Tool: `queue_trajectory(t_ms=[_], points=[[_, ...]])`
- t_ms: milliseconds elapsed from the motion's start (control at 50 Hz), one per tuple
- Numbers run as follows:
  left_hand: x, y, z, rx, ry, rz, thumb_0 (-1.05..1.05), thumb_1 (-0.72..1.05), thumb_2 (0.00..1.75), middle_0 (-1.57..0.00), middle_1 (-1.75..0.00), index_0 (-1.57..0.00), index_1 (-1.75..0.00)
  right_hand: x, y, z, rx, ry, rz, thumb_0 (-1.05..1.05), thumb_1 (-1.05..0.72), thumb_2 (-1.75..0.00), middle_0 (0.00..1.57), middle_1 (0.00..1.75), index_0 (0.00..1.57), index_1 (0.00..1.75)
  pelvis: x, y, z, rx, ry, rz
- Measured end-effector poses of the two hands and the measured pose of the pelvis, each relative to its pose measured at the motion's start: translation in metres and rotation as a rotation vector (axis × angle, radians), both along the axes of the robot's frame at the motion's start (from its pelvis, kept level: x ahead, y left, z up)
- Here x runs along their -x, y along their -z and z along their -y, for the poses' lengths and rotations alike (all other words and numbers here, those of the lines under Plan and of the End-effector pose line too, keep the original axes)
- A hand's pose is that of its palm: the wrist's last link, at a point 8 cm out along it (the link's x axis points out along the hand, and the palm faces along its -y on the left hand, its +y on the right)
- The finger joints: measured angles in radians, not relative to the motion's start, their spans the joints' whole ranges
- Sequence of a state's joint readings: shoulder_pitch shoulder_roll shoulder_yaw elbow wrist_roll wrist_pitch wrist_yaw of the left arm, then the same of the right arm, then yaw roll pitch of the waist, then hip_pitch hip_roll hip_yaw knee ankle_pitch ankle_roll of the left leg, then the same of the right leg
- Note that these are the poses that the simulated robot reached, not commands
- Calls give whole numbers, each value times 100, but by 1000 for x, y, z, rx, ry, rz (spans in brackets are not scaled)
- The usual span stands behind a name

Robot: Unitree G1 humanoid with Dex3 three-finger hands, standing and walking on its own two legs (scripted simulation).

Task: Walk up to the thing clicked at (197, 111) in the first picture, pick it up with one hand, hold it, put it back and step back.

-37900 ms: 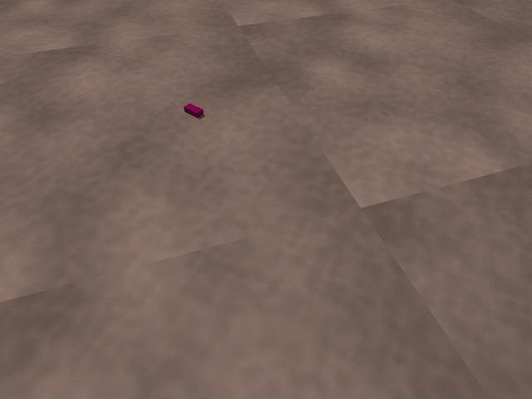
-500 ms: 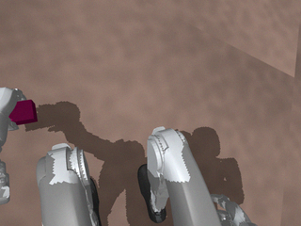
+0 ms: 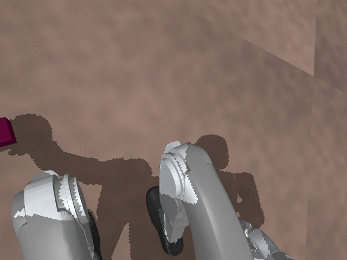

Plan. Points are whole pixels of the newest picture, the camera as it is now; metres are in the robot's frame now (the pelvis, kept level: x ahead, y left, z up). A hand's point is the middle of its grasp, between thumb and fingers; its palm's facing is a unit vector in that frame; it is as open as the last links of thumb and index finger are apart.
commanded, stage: rest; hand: left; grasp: from above
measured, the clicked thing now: out of the picture +0.42 +0.34 -0.25
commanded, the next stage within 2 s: open in 0.78 s
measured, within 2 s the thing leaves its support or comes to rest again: rests again in 0.46 s
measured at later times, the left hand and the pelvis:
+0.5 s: hand out of the picture +0.41 +0.33 -0.25, palm faces -0.44 -0.15 -0.88, open 8.4 cm; pelvis +0.00 +0.00 -0.01, yaw -2 degrees
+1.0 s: hand out of the picture +0.41 +0.32 -0.25, palm faces -0.45 -0.15 -0.88, open 8.4 cm; pelvis +0.00 +0.01 -0.01, yaw -3 degrees
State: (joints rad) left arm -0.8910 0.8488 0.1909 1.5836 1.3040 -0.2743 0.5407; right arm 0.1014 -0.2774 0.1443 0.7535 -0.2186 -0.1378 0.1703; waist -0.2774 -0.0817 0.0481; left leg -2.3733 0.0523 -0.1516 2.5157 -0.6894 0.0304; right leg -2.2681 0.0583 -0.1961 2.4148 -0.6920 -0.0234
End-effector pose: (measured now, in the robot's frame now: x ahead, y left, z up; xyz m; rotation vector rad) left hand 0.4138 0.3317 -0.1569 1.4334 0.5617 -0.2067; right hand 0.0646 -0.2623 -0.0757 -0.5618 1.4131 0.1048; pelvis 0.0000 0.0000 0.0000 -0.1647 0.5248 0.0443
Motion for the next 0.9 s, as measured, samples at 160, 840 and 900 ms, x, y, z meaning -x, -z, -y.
queue_trajectory(t_ms=[160,840,900], points=[[-1,13,0,9,7,9,1,22,25,-91,-25,-93,-23,10,0,-1,-1,-16,-34,0,-89,-90,21,30,21,30,-1,6,-1,13,12,15],[-7,36,3,11,-4,17,1,23,24,-91,-25,-92,-24,2,-11,-14,-50,-137,-13,0,-90,-90,20,30,20,30,0,10,-5,49,28,61],[-7,36,3,8,1,15,1,23,24,-91,-25,-92,-24,4,-12,-14,-52,-143,-13,0,-90,-90,20,30,20,30,1,10,-6,51,30,65]])
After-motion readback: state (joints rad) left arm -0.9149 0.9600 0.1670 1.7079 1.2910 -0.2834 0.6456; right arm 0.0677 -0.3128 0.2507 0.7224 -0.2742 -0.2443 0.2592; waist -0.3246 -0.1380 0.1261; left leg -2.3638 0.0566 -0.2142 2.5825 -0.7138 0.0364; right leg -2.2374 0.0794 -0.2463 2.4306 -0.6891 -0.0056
